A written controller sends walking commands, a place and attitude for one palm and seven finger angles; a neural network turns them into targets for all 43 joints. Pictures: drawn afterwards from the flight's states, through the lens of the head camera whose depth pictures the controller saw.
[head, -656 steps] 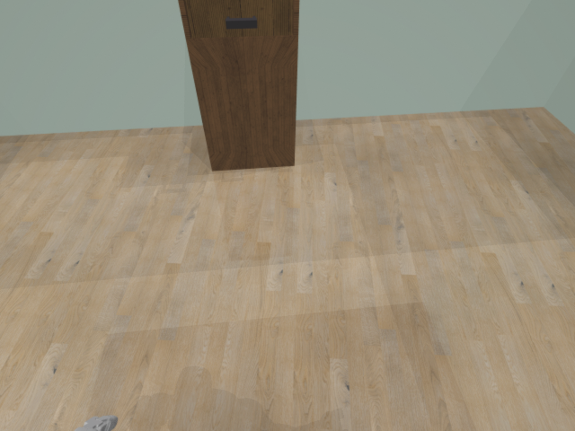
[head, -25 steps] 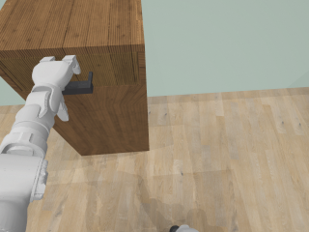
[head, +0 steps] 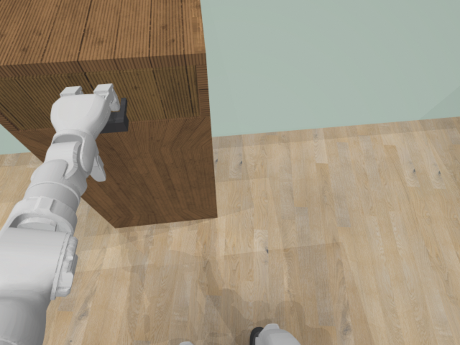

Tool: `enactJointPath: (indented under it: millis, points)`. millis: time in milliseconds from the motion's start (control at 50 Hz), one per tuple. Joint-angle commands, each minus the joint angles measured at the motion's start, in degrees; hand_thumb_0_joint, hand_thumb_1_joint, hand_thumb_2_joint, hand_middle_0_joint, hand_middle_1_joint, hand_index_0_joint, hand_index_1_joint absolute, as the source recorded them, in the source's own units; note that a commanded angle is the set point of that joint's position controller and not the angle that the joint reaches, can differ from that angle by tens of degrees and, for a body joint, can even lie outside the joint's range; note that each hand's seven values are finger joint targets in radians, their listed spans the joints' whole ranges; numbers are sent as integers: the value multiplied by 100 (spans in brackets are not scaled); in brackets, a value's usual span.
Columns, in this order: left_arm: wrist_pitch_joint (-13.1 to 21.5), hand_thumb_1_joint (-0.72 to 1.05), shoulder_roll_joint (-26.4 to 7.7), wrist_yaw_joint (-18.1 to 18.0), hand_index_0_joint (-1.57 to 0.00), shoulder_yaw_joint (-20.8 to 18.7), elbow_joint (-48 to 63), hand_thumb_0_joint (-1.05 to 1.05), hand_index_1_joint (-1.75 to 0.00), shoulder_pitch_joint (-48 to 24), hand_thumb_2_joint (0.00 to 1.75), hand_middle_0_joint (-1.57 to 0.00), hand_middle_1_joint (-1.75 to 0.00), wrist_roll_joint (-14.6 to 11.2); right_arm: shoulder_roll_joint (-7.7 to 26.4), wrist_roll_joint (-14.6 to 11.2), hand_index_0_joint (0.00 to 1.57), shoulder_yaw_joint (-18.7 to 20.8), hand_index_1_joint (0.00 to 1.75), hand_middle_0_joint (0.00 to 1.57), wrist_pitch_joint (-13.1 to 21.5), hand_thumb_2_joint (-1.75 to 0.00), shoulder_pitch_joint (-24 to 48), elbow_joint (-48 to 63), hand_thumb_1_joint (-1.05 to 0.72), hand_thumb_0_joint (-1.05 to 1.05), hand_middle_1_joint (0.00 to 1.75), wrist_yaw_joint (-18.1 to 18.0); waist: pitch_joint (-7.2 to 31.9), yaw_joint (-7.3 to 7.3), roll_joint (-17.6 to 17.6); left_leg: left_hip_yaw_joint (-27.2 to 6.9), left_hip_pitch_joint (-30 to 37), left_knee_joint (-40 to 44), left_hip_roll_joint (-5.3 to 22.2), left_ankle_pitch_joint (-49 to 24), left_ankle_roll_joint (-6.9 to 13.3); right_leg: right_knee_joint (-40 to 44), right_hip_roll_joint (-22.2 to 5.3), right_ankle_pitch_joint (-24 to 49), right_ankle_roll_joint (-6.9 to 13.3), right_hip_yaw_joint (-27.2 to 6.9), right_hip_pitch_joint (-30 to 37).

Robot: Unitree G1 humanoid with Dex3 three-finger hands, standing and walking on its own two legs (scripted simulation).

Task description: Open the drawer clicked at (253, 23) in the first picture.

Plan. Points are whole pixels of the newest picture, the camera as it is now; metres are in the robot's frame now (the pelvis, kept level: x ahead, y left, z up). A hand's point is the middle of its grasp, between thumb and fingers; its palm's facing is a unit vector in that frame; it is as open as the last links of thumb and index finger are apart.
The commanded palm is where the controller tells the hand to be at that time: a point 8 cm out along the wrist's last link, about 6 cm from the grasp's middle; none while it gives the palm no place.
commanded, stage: lower the fingers behind the handle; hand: left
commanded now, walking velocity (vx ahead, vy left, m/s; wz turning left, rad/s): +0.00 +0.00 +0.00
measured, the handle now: (97, 114) +0.56 +0.24 +0.02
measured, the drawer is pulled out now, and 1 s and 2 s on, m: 0.00 0.00 0.00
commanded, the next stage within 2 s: close the thumb around the handle in 0.88 s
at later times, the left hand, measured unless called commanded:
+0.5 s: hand (100, 143) +0.49 +0.23 +0.00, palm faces -0.06 -0.02 -1.00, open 13.8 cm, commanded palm +0.49 +0.23 +0.05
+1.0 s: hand (99, 140) +0.50 +0.23 +0.00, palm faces -0.07 -0.03 -1.00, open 13.8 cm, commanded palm +0.49 +0.23 +0.05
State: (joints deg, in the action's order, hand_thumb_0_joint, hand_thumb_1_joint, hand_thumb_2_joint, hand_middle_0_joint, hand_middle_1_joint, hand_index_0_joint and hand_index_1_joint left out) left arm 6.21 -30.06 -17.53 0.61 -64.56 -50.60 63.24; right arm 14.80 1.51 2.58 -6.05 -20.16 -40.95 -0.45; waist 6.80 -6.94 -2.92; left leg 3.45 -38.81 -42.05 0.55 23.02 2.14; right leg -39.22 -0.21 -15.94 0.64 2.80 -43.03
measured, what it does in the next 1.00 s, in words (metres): stands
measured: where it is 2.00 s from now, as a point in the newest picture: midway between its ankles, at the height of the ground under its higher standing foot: outside the picture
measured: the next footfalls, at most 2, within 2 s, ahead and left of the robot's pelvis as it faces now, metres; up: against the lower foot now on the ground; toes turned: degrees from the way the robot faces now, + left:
none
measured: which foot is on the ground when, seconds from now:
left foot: down 0.00-1.00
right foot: down 0.00-1.00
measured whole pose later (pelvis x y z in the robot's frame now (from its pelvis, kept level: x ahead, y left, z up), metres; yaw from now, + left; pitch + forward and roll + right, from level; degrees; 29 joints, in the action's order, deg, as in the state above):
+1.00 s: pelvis +0.00 +0.01 -0.02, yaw +0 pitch +24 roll -2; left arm 5.7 -31.4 -19.5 -0.6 -65.8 -51.9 63.3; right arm 15.3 2.2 2.3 -5.7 -20.7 -41.6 0.0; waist 7.7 -8.2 -3.2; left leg 3.0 -46.9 -49.3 0.9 26.0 2.6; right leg -45.0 -0.1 -18.1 0.3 3.1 -50.5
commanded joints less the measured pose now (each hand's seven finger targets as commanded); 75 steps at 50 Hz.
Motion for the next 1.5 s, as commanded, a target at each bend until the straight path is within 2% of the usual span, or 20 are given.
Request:
enactJointPath:
  millis: [0, 60, 180, 240, 280, 360, 540, 600, 760, 800, 860, 900, 960, 1020, 1120, 1200, 1260, 1340, 1380, 1480]
  points:
    - [-75, -50, -1489, -360, -30, -305, 979, 0, -120, -2598, 30, -30, -120, -3, 1037, 34, 20, 359, 30, 20, 102, -90, -864, 225, -90, 0, 30, -94, 2560, -105, -190, -351, 1123, 175, -116, -2663, -4, 72, 235, 1658, 118, -132, 1402]
    - [-120, -50, -1452, -377, -30, -246, 755, 0, -120, -2801, 30, -30, -120, -60, 1060, 35, 20, 337, 30, 20, 133, -90, -907, 174, -90, 0, 30, -114, 2382, -248, 76, -336, 846, 140, -147, -2351, 37, 100, 227, 1600, 99, -152, 1390]
    - [-45, -50, -1692, -291, -30, -367, 777, 0, -120, -2759, 30, -30, -120, -27, 1080, 58, 20, 337, 30, 20, 145, -90, -1012, 161, -90, 0, 30, -129, 2780, -185, -116, -367, 848, -37, -148, -2596, 29, -89, 219, 1781, 94, -178, 1401]
    - [45, -50, -1532, -293, -30, -318, 927, 0, -120, -2594, 30, -30, -120, -23, 1053, 85, 20, 365, 30, 20, 145, -90, -1008, 178, -90, 0, 30, -112, 2858, -147, -311, -367, 950, -126, -120, -2794, 7, -150, 233, 1831, 105, -165, 1263]
    - [79, -50, -1675, -328, -30, -474, 899, 0, -120, -2441, 30, -30, -120, -34, 1067, 91, 20, 365, 30, 20, 128, -90, -1027, 149, -90, 0, 30, -107, 2839, -104, -165, -357, 809, -188, -122, -2846, 20, -204, 231, 1932, 96, -170, 1321]
    - [35, -50, -1274, -451, -30, -233, 940, 0, -120, -2484, 30, -30, -120, 12, 1050, 102, 20, 398, 30, 20, 133, -90, -1025, 122, -90, 0, 30, -66, 2774, -178, -301, -431, 916, -267, -79, -2942, -20, -259, 253, 1735, 116, -101, 941]
    - [-253, -50, -1618, -491, -30, -254, 654, 0, -120, -2885, 30, -30, -120, 11, 1104, 76, 20, 309, 30, 20, 144, -90, -1054, 92, -90, 0, 30, -85, 2710, -307, -290, -405, 570, -271, -139, -2288, 27, -281, 243, 1471, 102, -114, 943]
    - [-180, -50, -1604, -345, -30, -273, 783, 0, -120, -2792, 30, -30, -120, -17, 1088, 83, 20, 325, 30, 20, 144, -90, -1105, 116, -90, 0, 30, -97, 3049, -250, -477, -444, 878, -367, -111, -2726, -4, -340, 255, 1657, 102, -110, 914]
    - [-20, -50, -1572, -305, -30, -378, 766, 0, -120, -2428, 30, -30, -120, -59, 1079, 94, 20, 313, 30, 20, 105, -90, -1083, 131, -90, 0, 30, -102, 2704, -202, -177, -424, 619, -383, -84, -2772, 15, -356, 265, 1730, 92, -105, 924]
    - [-1, -50, -1815, -365, -30, -536, 913, 0, -120, -2453, 30, -30, -120, -35, 1107, 93, 20, 315, 30, 20, 99, -90, -1102, 129, -90, 0, 30, -93, 2870, -119, -290, -442, 663, -366, -87, -2750, 3, -398, 252, 1710, 101, -109, 988]
    - [-77, -50, -1506, -405, -30, -351, 798, 0, -120, -2454, 30, -30, -120, -54, 1079, 95, 20, 337, 30, 20, 91, -90, -1085, 119, -90, 0, 30, -64, 2721, -216, -242, -432, 719, -388, -70, -2846, -3, -359, 272, 1697, 100, -78, 859]
    - [-110, -50, -1814, -418, -30, -544, 820, 0, -120, -2407, 30, -30, -120, -54, 1113, 88, 20, 319, 30, 20, 72, -90, -1103, 111, -90, 0, 30, -64, 2866, -135, -169, -426, 613, -361, -101, -2790, 7, -383, 259, 1786, 88, -108, 1087]
    - [-135, -50, -1763, -397, -30, -507, 918, 0, -120, -2459, 30, -30, -120, -50, 1106, 88, 20, 325, 30, 20, 62, -90, -1085, 113, -90, 0, 30, -62, 2903, -134, -339, -440, 796, -358, -69, -3043, -22, -379, 258, 1846, 103, -89, 1034]
    - [-140, -33, -1462, -372, -31, -311, 946, 0, -122, -2371, 37, -31, -122, -63, 1075, 77, 20, 349, 30, 20, 65, -90, -1090, 130, -90, 0, 30, -52, 2862, -149, -354, -458, 939, -345, -43, -3105, -38, -336, 271, 1773, 88, -70, 938]
    - [-140, -5, -1574, -344, -33, -374, 845, 0, -125, -2293, 49, -33, -125, -90, 1092, 75, 20, 330, 30, 20, 47, -90, -1056, 117, -90, 0, 30, -74, 2635, -177, -142, -413, 724, -295, -68, -2874, 1, -291, 266, 1805, 84, -88, 1054]
    - [-68, 17, -1539, -358, -35, -432, 1055, 0, -127, -2144, 59, -35, -127, -69, 1072, 90, 20, 354, 30, 20, 46, -90, -1054, 147, -90, 0, 30, -45, 2863, -45, -453, -470, 1052, -343, -22, -3392, -67, -357, 273, 1845, 104, -62, 954]
    - [-33, 34, -1341, -392, -36, -356, 1125, 0, -129, -2188, 66, -36, -129, -100, 1057, 102, 20, 389, 30, 20, 54, -90, -1053, 134, -90, 0, 30, -35, 2871, -111, -307, -481, 1099, -374, -3, -3463, -56, -332, 278, 1895, 97, -61, 939]
    - [-165, 56, -1376, -400, -38, -284, 836, 0, -131, -2235, 76, -38, -131, -77, 1085, 69, 20, 357, 30, 20, 45, -90, -1028, 117, -90, 0, 30, -37, 2490, -181, -124, -424, 766, -280, -57, -2791, -21, -264, 276, 1644, 93, -63, 917]
    - [-155, 68, -1563, -411, -38, -355, 930, 0, -133, -2449, 80, -38, -133, -50, 1094, 73, 20, 342, 30, 20, 49, -90, -1034, 112, -90, 0, 30, -61, 2668, -181, -291, -449, 822, -278, -65, -2850, -26, -307, 260, 1696, 104, -88, 949]
    - [-115, 90, -1354, -353, -40, -269, 972, 0, -135, -2245, 90, -40, -135, -72, 1048, 85, 20, 360, 30, 20, 55, -90, -1061, 139, -90, 0, 30, -59, 2900, -144, -310, -468, 1016, -355, -37, -3292, -50, -335, 267, 1891, 86, -88, 997]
